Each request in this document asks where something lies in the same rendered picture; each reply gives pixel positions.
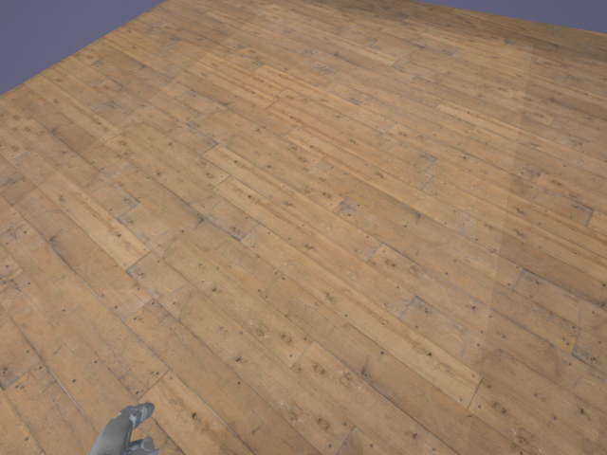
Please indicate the robot left hand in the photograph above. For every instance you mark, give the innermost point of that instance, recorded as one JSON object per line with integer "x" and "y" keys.
{"x": 114, "y": 438}

